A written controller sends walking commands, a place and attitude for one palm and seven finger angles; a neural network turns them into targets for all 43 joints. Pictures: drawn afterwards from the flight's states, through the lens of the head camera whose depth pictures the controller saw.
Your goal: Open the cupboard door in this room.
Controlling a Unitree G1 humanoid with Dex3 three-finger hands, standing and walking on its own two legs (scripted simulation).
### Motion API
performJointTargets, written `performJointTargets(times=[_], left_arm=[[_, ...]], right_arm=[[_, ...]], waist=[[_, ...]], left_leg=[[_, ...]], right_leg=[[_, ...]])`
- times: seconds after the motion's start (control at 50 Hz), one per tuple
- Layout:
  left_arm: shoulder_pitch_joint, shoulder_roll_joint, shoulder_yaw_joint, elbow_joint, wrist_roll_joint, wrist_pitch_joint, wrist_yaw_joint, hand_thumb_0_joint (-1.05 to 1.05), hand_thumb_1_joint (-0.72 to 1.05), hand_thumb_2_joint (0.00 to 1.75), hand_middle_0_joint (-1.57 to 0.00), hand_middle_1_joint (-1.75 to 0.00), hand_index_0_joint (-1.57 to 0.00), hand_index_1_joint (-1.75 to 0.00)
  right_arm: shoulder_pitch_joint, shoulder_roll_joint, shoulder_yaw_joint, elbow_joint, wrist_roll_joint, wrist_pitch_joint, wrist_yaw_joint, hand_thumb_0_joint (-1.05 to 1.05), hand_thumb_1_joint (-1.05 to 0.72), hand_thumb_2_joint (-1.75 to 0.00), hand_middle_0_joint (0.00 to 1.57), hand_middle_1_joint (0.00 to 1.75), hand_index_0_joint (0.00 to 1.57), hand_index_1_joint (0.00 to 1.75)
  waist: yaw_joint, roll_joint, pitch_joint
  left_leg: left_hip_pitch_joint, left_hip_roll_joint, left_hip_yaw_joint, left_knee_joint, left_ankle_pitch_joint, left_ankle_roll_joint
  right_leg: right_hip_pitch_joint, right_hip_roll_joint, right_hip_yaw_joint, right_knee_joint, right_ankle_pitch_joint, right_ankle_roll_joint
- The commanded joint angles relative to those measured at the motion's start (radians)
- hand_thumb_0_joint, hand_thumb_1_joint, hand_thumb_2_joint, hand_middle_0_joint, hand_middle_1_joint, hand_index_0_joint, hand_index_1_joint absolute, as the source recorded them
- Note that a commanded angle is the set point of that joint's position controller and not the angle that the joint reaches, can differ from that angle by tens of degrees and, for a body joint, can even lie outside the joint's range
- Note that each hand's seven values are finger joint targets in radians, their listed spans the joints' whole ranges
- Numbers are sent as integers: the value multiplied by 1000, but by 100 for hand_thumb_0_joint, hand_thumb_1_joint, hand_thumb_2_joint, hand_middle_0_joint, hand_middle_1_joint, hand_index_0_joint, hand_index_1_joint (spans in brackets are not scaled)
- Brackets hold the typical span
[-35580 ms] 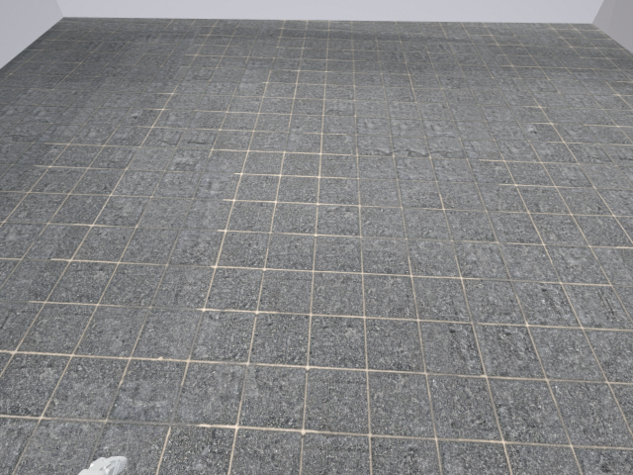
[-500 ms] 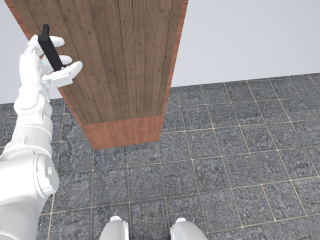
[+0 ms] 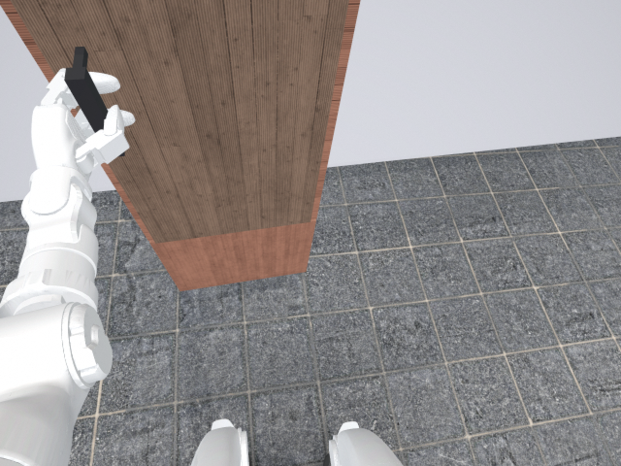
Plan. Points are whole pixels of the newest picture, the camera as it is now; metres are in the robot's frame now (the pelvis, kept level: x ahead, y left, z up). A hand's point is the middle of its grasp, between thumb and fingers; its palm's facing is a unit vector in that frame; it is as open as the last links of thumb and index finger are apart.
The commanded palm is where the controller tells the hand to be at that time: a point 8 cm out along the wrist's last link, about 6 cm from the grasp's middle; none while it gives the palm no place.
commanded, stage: pull the door open along its arc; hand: left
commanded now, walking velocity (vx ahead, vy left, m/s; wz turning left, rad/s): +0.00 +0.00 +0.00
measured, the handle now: (99, 105) +0.56 +0.23 +0.09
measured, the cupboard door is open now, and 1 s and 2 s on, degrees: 0 51 46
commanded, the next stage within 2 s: open thumb and fingers to let go in 0.84 s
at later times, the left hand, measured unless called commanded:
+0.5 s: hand (174, 221) +0.38 +0.13 +0.09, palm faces +0.39 -0.91 +0.11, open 6.0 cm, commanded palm +0.32 +0.15 +0.09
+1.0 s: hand (278, 282) +0.31 +0.02 +0.09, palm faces +0.36 -0.93 -0.04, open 6.0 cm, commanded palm +0.26 +0.06 +0.09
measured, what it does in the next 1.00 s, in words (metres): shifts its weight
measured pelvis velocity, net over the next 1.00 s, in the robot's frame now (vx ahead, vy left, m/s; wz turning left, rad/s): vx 0.01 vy -0.05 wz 0.09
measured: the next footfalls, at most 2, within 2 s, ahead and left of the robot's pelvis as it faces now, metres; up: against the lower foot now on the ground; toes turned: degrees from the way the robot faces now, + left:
none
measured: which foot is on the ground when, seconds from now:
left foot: down 0.00-1.00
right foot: down 0.00-1.00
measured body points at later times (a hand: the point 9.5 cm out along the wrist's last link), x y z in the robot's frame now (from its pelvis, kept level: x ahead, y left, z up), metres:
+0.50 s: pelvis +0.01 +0.00 +0.02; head +0.06 +0.00 +0.46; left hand +0.36 +0.17 +0.09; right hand +0.16 -0.23 -0.09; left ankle +0.02 +0.12 -0.67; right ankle -0.02 -0.13 -0.67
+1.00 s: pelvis +0.01 -0.05 +0.02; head +0.02 -0.07 +0.47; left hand +0.28 +0.07 +0.10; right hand +0.21 -0.25 -0.07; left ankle +0.02 +0.12 -0.67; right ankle -0.02 -0.13 -0.67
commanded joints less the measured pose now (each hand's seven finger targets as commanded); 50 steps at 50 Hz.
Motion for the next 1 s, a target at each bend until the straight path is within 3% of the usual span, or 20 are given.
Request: performJointTargets(times=[0.0, 0.04, 0.08, 0.14, 0.18, 0.22, 0.26, 0.28, 0.3, 0.34, 0.48, 0.5, 0.54, 0.6, 0.64, 0.78, 0.82, 0.88, 0.92, 0.98], left_arm=[[-296, 198, 15, -264, -34, -74, -15, 0, 90, 90, -40, -135, -40, -135], [-226, 176, 3, -309, -39, -73, -17, 0, 90, 90, -40, -135, -40, -135], [-132, 136, -11, -354, -57, -61, -16, 0, 90, 90, -40, -135, -40, -135], [15, 67, -45, -483, -76, -53, -4, 0, 90, 90, -40, -135, -40, -135], [107, 11, -76, -563, -94, -41, 7, 0, 90, 90, -40, -135, -40, -135], [191, -30, -106, -648, -100, -37, 23, 0, 90, 90, -40, -135, -40, -135], [255, -92, -149, -734, -107, -31, 43, 0, 90, 90, -40, -135, -40, -135], [264, -149, -37, -802, -173, -19, 186, 0, 90, 90, -40, -135, -40, -135], [319, -218, -127, -826, -136, -9, 261, 0, 90, 90, -40, -135, -40, -135], [365, -286, -171, -878, -83, 4, 386, 0, 90, 90, -40, -135, -40, -135], [465, -544, -410, -1028, 144, 68, 739, 0, 90, 90, -40, -135, -40, -135], [478, -561, -443, -1024, 176, 86, 767, 0, 90, 90, -40, -135, -40, -135], [469, -607, -508, -1072, 214, 110, 790, 0, 90, 90, -40, -135, -40, -135], [559, -673, -592, -1125, 237, 134, 786, 0, 90, 90, -40, -135, -40, -135], [632, -732, -653, -1176, 217, 148, 775, 0, 90, 90, -40, -135, -40, -135], [967, -806, -730, -1345, 163, 223, 756, 0, 90, 90, -40, -135, -40, -135], [932, -789, -728, -1344, 166, 246, 756, 0, 90, 90, -40, -135, -40, -135], [825, -737, -682, -1312, 172, 245, 767, 0, 90, 90, -40, -135, -40, -135], [667, -676, -624, -1287, 174, 230, 786, 0, 90, 90, -40, -135, -40, -135], [693, -715, -616, -1236, 169, 214, 794, 0, 69, 81, -38, -133, -38, -133]], right_arm=[[134, -176, -72, -71, -1, -13, -4, 0, -90, -90, 20, 30, 20, 30], [115, -171, -74, -86, 5, -8, 0, 0, -90, -90, 20, 30, 20, 30], [99, -167, -78, -104, 13, -7, 5, 0, -90, -90, 20, 30, 20, 30], [67, -156, -82, -131, 21, -8, 13, 0, -90, -90, 20, 30, 20, 30], [45, -149, -85, -148, 26, -13, 17, 0, -90, -90, 20, 30, 20, 30], [20, -143, -85, -159, 31, -23, 20, 0, -90, -90, 20, 30, 20, 30], [-4, -134, -86, -170, 34, -33, 24, 0, -90, -90, 20, 30, 20, 30], [-48, -99, -82, -175, 27, -48, 22, 0, -90, -90, 20, 30, 20, 30], [-58, -99, -76, -177, 20, -64, 28, 0, -90, -90, 20, 30, 20, 30], [-76, -94, -78, -172, 2, -75, 41, 0, -90, -90, 20, 30, 20, 30], [-178, -60, -80, -188, -52, -79, 67, 0, -90, -90, 20, 30, 20, 30], [-179, -59, -79, -188, -59, -75, 66, 0, -90, -90, 20, 30, 20, 30], [-213, -50, -78, -199, -62, -65, 57, 0, -90, -90, 20, 30, 20, 30], [-242, -32, -76, -220, -64, -60, 44, 0, -90, -90, 20, 30, 20, 30], [-273, -18, -67, -234, -54, -62, 42, 0, -90, -90, 20, 30, 20, 30], [-350, 15, -35, -263, -40, -89, 53, 0, -90, -90, 20, 30, 20, 30], [-360, 12, -30, -256, -38, -88, 51, 0, -90, -90, 20, 30, 20, 30], [-354, 8, -29, -240, -47, -88, 35, 0, -90, -90, 20, 30, 20, 30], [-360, 4, -31, -216, -50, -85, 20, 0, -90, -90, 20, 30, 20, 30], [-361, 11, -35, -204, -56, -95, 15, 0, -90, -90, 20, 30, 20, 30]], waist=[[37, 87, -485], [56, 102, -476], [67, 56, -462], [97, 81, -464], [101, 28, -426], [113, 57, -409], [113, 29, -383], [194, 21, -368], [164, 12, -336], [153, -15, -325], [155, -21, -314], [142, -82, -299], [132, -67, -281], [135, -102, -287], [144, -89, -279], [181, -96, -231], [165, -114, -175], [156, -116, -155], [144, -137, -146], [163, -149, -180]], left_leg=[[470, -57, -20, -89, 420, 28], [484, -57, -14, -99, 440, 24], [478, -60, -6, -113, 439, 27], [518, -62, 0, -132, 483, 22], [501, -64, 9, -148, 466, 26], [524, -63, 12, -158, 492, 23], [531, -63, 12, -169, 478, 22], [487, -69, 21, -182, 472, 11], [486, -68, 14, -186, 454, 7], [484, -67, 13, -185, 437, 4], [486, -72, 7, -183, 379, 0], [470, -71, 2, -183, 357, 4], [477, -73, 8, -189, 322, 5], [500, -72, 9, -188, 332, 10], [519, -77, 12, -196, 331, 9], [529, -90, 7, -200, 314, 0], [509, -92, 1, -197, 283, 0], [491, -103, -2, -184, 246, 0], [467, -106, -7, -173, 225, 3], [459, -109, -9, -171, 227, 0]], right_leg=[[149, 46, -8, -105, 440, -22], [159, 44, -13, -107, 458, -23], [194, 47, -14, -117, 476, -21], [224, 45, -21, -121, 507, -25], [260, 44, -22, -136, 528, -20], [268, 40, -23, -137, 543, -23], [275, 39, -27, -144, 537, -20], [308, 37, -40, -149, 512, -21], [299, 39, -47, -142, 488, -20], [287, 31, -53, -135, 474, -18], [288, 8, -53, -124, 406, -31], [292, 8, -52, -135, 393, -29], [293, 0, -44, -152, 374, -33], [326, -4, -38, -172, 400, -37], [355, -9, -39, -186, 418, -37], [431, -30, -34, -222, 505, -23], [408, -40, -20, -243, 478, -17], [380, -56, 13, -261, 466, -2], [358, -68, 37, -267, 436, 5], [369, -75, 44, -260, 448, 9]])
